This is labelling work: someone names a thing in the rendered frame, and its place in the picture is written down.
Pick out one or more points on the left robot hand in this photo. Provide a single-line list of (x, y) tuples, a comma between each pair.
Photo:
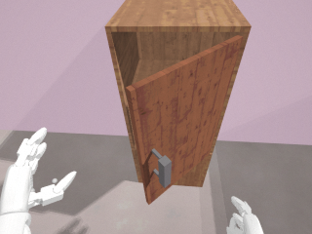
[(18, 182)]

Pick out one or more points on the robot left forearm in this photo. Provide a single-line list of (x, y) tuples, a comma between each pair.
[(15, 223)]

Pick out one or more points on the handle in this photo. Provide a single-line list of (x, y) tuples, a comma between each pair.
[(164, 168)]

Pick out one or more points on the cupboard door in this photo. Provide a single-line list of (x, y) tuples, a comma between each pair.
[(177, 110)]

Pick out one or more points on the right robot hand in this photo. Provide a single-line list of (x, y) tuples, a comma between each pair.
[(248, 222)]

